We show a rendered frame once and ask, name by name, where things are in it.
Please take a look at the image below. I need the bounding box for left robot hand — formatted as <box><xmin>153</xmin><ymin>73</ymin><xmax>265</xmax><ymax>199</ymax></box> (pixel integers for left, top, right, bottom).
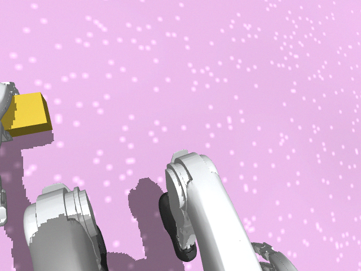
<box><xmin>0</xmin><ymin>82</ymin><xmax>20</xmax><ymax>142</ymax></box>

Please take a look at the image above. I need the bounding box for right robot hand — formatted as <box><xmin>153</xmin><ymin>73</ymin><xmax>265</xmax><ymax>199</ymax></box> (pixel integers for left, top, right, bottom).
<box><xmin>251</xmin><ymin>242</ymin><xmax>298</xmax><ymax>271</ymax></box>

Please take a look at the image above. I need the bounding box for right robot foot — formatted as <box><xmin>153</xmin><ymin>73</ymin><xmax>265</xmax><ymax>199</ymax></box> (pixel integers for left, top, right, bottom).
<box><xmin>159</xmin><ymin>192</ymin><xmax>197</xmax><ymax>262</ymax></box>

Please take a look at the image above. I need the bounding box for carton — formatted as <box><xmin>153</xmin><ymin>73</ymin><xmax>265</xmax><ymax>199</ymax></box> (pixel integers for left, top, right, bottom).
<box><xmin>1</xmin><ymin>92</ymin><xmax>52</xmax><ymax>137</ymax></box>

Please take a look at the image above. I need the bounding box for left robot foot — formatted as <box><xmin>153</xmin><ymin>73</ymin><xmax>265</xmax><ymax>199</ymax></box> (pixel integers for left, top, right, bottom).
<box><xmin>96</xmin><ymin>225</ymin><xmax>109</xmax><ymax>271</ymax></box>

